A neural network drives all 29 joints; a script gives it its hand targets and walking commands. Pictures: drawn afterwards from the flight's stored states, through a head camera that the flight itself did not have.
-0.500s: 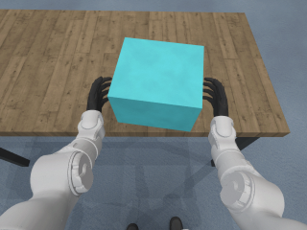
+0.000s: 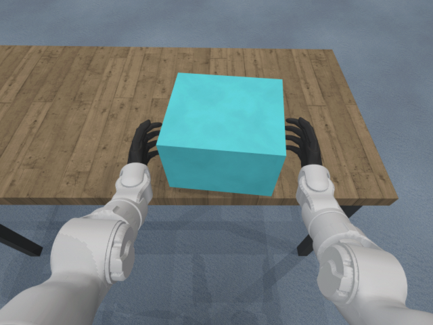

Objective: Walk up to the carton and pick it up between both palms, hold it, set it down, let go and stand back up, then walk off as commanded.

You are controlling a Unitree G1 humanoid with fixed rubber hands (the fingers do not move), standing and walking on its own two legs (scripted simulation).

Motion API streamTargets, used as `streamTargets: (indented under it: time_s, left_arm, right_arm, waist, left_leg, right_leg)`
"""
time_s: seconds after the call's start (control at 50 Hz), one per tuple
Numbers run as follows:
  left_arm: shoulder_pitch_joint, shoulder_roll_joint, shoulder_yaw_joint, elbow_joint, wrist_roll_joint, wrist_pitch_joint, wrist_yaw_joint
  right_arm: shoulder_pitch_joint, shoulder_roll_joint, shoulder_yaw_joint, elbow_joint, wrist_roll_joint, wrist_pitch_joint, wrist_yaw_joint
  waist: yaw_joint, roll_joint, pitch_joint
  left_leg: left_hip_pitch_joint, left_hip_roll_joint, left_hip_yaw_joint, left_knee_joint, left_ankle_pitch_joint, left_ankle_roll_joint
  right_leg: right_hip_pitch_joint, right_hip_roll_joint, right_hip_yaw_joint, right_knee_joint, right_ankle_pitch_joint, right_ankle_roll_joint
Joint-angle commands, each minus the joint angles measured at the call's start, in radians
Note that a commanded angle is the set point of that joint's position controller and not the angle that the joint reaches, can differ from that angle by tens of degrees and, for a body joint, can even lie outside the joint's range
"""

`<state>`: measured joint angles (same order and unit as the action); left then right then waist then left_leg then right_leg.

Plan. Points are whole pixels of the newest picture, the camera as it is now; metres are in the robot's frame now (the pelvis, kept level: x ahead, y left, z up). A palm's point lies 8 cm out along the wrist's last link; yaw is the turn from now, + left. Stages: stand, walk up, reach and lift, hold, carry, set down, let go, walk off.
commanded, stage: reach and lift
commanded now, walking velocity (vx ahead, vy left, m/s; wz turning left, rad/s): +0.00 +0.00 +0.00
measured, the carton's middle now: (224, 134) +0.53 +0.01 +0.00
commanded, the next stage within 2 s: none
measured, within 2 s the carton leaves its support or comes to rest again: neither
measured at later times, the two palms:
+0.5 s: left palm (128, 152) +0.38 +0.17 +0.12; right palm (331, 152) +0.39 -0.16 +0.13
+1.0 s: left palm (124, 139) +0.38 +0.16 +0.16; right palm (347, 134) +0.39 -0.16 +0.18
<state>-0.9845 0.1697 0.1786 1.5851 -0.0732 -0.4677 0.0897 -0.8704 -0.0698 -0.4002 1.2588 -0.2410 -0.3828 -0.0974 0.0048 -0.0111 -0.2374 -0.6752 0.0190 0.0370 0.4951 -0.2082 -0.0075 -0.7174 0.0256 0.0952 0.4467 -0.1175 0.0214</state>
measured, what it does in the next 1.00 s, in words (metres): stands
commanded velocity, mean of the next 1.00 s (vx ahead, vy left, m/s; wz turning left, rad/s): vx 0.00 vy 0.00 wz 0.00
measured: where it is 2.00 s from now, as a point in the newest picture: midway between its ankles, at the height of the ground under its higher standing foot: outside the picture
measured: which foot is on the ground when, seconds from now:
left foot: down 0.00-1.00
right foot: down 0.00-1.00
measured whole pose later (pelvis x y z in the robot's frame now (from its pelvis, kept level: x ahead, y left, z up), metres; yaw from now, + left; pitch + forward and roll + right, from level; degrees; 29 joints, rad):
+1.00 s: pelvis -0.02 +0.01 +0.01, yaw +0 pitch +2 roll -1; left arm -0.81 0.07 0.15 0.96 0.03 0.22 0.18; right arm -0.88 -0.20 -0.06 1.07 0.17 0.14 -0.14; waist 0.00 0.01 -0.17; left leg -0.29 0.02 0.04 0.47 -0.22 0.01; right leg -0.30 0.02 0.10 0.36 -0.11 0.03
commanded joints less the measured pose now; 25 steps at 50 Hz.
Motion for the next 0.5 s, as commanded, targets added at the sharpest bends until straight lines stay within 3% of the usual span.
streamTargets:
  time_s: [0.0, 0.02, 0.04, 0.06, 0.08, 0.1, 0.12, 0.14, 0.16, 0.18, 0.2, 0.22, 0.24, 0.26, 0.28, 0.3, 0.32, 0.34, 0.36, 0.38, 0.4, 0.42, 0.44, 0.46, 0.48]
  left_arm:
    - [-0.647, -0.729, -0.273, -0.366, 0.044, -0.071, -0.148]
    - [-0.618, -0.676, -0.226, -0.295, 0.067, -0.064, -0.143]
    - [-0.631, -0.704, -0.240, -0.343, 0.047, -0.068, -0.139]
    - [-0.594, -0.682, -0.229, -0.293, 0.041, -0.048, -0.145]
    - [-0.678, -0.706, -0.289, -0.384, 0.020, -0.052, -0.149]
    - [-0.600, -0.725, -0.304, -0.474, 0.017, -0.036, -0.137]
    - [-0.668, -0.680, -0.232, -0.393, 0.038, -0.023, -0.136]
    - [-0.612, -0.699, -0.243, -0.441, 0.049, -0.002, -0.140]
    - [-0.588, -0.686, -0.245, -0.406, 0.063, 0.023, -0.141]
    - [-0.601, -0.685, -0.240, -0.449, 0.045, 0.028, -0.141]
    - [-0.648, -0.706, -0.275, -0.465, 0.035, 0.040, -0.132]
    - [-0.633, -0.696, -0.287, -0.489, 0.017, 0.057, -0.130]
    - [-0.708, -0.660, -0.262, -0.475, 0.023, 0.061, -0.138]
    - [-0.732, -0.713, -0.300, -0.606, -0.012, 0.064, -0.120]
    - [-0.666, -0.723, -0.296, -0.629, 0.011, 0.085, -0.117]
    - [-0.637, -0.721, -0.287, -0.545, 0.016, 0.123, -0.121]
    - [-0.597, -0.684, -0.260, -0.484, 0.009, 0.134, -0.137]
    - [-0.561, -0.674, -0.252, -0.410, 0.023, 0.178, -0.141]
    - [-0.610, -0.624, -0.197, -0.395, 0.065, 0.195, -0.157]
    - [-0.652, -0.662, -0.212, -0.518, 0.051, 0.191, -0.143]
    - [-0.761, -0.642, -0.213, -0.563, 0.032, 0.193, -0.142]
    - [-0.773, -0.705, -0.269, -0.674, -0.002, 0.205, -0.123]
    - [-0.805, -0.705, -0.262, -0.636, -0.018, 0.214, -0.122]
    - [-0.764, -0.724, -0.266, -0.593, -0.015, 0.233, -0.117]
    - [-0.713, -0.717, -0.233, -0.536, 0.012, 0.265, -0.120]
  right_arm:
    - [-0.547, 0.694, 0.429, -0.101, 0.013, -0.029, 0.184]
    - [-0.534, 0.680, 0.419, -0.075, 0.023, -0.012, 0.176]
    - [-0.567, 0.689, 0.443, -0.126, 0.042, -0.014, 0.177]
    - [-0.572, 0.663, 0.443, -0.133, 0.061, 0.014, 0.172]
    - [-0.558, 0.698, 0.460, -0.156, 0.085, 0.019, 0.168]
    - [-0.532, 0.717, 0.528, -0.218, 0.150, 0.032, 0.166]
    - [-0.573, 0.710, 0.478, -0.126, 0.129, 0.065, 0.169]
    - [-0.512, 0.717, 0.505, -0.141, 0.142, 0.083, 0.166]
    - [-0.537, 0.681, 0.499, -0.170, 0.139, 0.106, 0.171]
    - [-0.538, 0.713, 0.525, -0.223, 0.162, 0.116, 0.168]
    - [-0.617, 0.692, 0.505, -0.232, 0.196, 0.119, 0.169]
    - [-0.587, 0.713, 0.531, -0.228, 0.236, 0.156, 0.174]
    - [-0.607, 0.723, 0.495, -0.232, 0.197, 0.173, 0.169]
    - [-0.648, 0.721, 0.535, -0.313, 0.250, 0.170, 0.173]
    - [-0.576, 0.723, 0.553, -0.273, 0.274, 0.196, 0.172]
    - [-0.594, 0.688, 0.534, -0.223, 0.276, 0.224, 0.174]
    - [-0.593, 0.710, 0.556, -0.278, 0.280, 0.242, 0.160]
    - [-0.599, 0.649, 0.513, -0.242, 0.282, 0.268, 0.161]
    - [-0.583, 0.656, 0.459, -0.164, 0.248, 0.293, 0.164]
    - [-0.638, 0.691, 0.483, -0.253, 0.269, 0.292, 0.175]
    - [-0.719, 0.682, 0.465, -0.299, 0.291, 0.292, 0.173]
    - [-0.749, 0.704, 0.515, -0.360, 0.314, 0.288, 0.182]
    - [-0.772, 0.689, 0.490, -0.334, 0.294, 0.296, 0.187]
    - [-0.776, 0.695, 0.510, -0.356, 0.306, 0.303, 0.189]
    - [-0.760, 0.670, 0.480, -0.303, 0.307, 0.322, 0.195]
  waist:
    - [0.013, 0.113, -0.737]
    - [0.036, 0.100, -0.680]
    - [0.017, 0.095, -0.707]
    - [0.026, 0.068, -0.640]
    - [0.008, 0.085, -0.656]
    - [0.021, 0.074, -0.666]
    - [0.037, 0.048, -0.572]
    - [0.053, 0.071, -0.589]
    - [0.012, 0.060, -0.560]
    - [0.057, 0.040, -0.578]
    - [0.033, 0.078, -0.548]
    - [0.037, 0.049, -0.527]
    - [0.038, 0.048, -0.508]
    - [0.021, 0.054, -0.578]
    - [0.027, 0.076, -0.525]
    - [0.019, 0.057, -0.432]
    - [0.046, -0.004, -0.405]
    - [0.020, 0.005, -0.315]
    - [0.024, -0.027, -0.203]
    - [0.044, -0.009, -0.294]
    - [0.038, 0.006, -0.276]
    - [0.042, 0.049, -0.367]
    - [0.031, 0.008, -0.379]
    - [0.036, 0.027, -0.397]
    - [0.030, 0.035, -0.313]
  left_leg:
    - [0.327, -0.012, -0.032, 0.016, 0.555, -0.085]
    - [0.306, -0.023, -0.020, 0.005, 0.456, -0.070]
    - [0.293, -0.019, -0.028, 0.005, 0.470, -0.075]
    - [0.279, -0.015, -0.039, -0.015, 0.407, -0.067]
    - [0.295, -0.017, -0.037, -0.007, 0.441, -0.066]
    - [0.359, -0.022, -0.045, -0.003, 0.536, -0.069]
    - [0.299, -0.019, -0.054, -0.016, 0.406, -0.061]
    - [0.321, -0.029, -0.033, -0.022, 0.425, -0.059]
    - [0.324, -0.028, -0.037, -0.059, 0.346, -0.053]
    - [0.325, -0.027, -0.035, -0.040, 0.376, -0.044]
    - [0.361, -0.027, -0.043, -0.054, 0.337, -0.050]
    - [0.355, -0.023, -0.053, -0.059, 0.313, -0.049]
    - [0.289, -0.041, -0.034, -0.071, 0.210, -0.035]
    - [0.394, -0.025, -0.052, -0.060, 0.289, -0.044]
    - [0.413, -0.028, -0.054, -0.070, 0.338, -0.052]
    - [0.371, -0.031, -0.048, -0.097, 0.243, -0.045]
    - [0.320, -0.048, -0.037, -0.096, 0.198, -0.023]
    - [0.337, -0.041, -0.043, -0.130, 0.113, -0.014]
    - [0.285, -0.036, -0.032, -0.160, -0.007, 0.002]
    - [0.302, -0.034, -0.043, -0.169, 0.001, -0.004]
    - [0.283, -0.037, -0.031, -0.151, -0.034, -0.001]
    - [0.321, -0.039, -0.044, -0.159, 0.016, -0.008]
    - [0.311, -0.034, -0.048, -0.160, -0.010, -0.003]
    - [0.336, -0.035, -0.045, -0.142, 0.013, -0.014]
    - [0.318, -0.034, -0.048, -0.160, -0.039, -0.013]
  right_leg:
    - [0.614, 0.016, -0.153, 0.024, 0.468, -0.035]
    - [0.611, 0.007, -0.130, 0.005, 0.411, -0.036]
    - [0.626, 0.006, -0.140, 0.020, 0.446, -0.039]
    - [0.628, 0.005, -0.135, -0.004, 0.398, -0.044]
    - [0.650, 0.011, -0.127, 0.011, 0.427, -0.042]
    - [0.689, 0.019, -0.127, 0.024, 0.503, -0.033]
    - [0.687, 0.011, -0.114, 0.005, 0.398, -0.034]
    - [0.715, 0.016, -0.119, 0.004, 0.411, -0.038]
    - [0.687, 0.009, -0.115, -0.021, 0.352, -0.042]
    - [0.702, 0.018, -0.110, -0.009, 0.364, -0.042]
    - [0.647, 0.017, -0.124, -0.031, 0.276, -0.045]
    - [0.668, 0.012, -0.117, -0.036, 0.248, -0.049]
    - [0.671, -0.004, -0.115, -0.046, 0.194, -0.040]
    - [0.661, 0.020, -0.118, -0.033, 0.223, -0.045]
    - [0.687, 0.013, -0.115, -0.039, 0.257, -0.049]
    - [0.662, 0.011, -0.111, -0.073, 0.149, -0.047]
    - [0.715, 0.003, -0.103, -0.066, 0.153, -0.031]
    - [0.686, -0.003, -0.101, -0.089, 0.053, -0.035]
    - [0.661, -0.016, -0.103, -0.103, -0.051, -0.035]
    - [0.697, -0.013, -0.100, -0.093, -0.038, -0.039]
    - [0.652, -0.017, -0.108, -0.080, -0.094, -0.040]
    - [0.660, -0.007, -0.117, -0.089, -0.064, -0.049]
    - [0.651, -0.007, -0.116, -0.092, -0.078, -0.039]
    - [0.614, -0.001, -0.115, -0.094, -0.076, -0.045]
    - [0.615, -0.005, -0.120, -0.102, -0.122, -0.047]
